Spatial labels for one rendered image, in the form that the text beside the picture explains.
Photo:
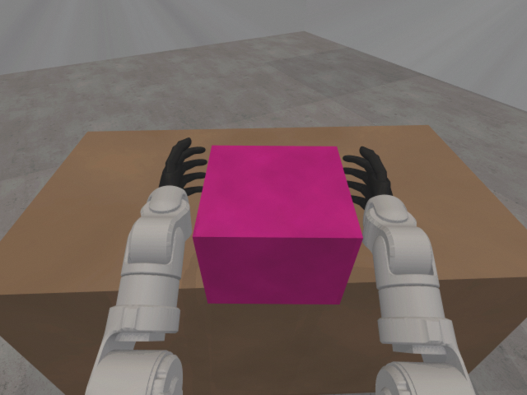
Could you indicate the robot left hand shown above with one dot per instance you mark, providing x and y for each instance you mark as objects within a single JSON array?
[{"x": 172, "y": 174}]

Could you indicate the robot left upper arm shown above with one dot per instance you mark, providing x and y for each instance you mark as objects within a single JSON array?
[{"x": 137, "y": 372}]

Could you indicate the pedestal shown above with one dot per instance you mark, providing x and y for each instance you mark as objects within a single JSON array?
[{"x": 61, "y": 263}]

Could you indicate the robot left forearm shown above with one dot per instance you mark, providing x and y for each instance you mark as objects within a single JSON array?
[{"x": 146, "y": 307}]

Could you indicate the robot right upper arm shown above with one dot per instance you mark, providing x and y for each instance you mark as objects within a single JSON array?
[{"x": 421, "y": 378}]

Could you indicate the robot right hand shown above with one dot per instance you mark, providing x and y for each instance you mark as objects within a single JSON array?
[{"x": 375, "y": 176}]

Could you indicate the carton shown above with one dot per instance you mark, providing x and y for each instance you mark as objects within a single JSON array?
[{"x": 276, "y": 225}]

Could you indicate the robot right forearm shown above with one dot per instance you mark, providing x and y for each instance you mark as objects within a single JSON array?
[{"x": 412, "y": 315}]

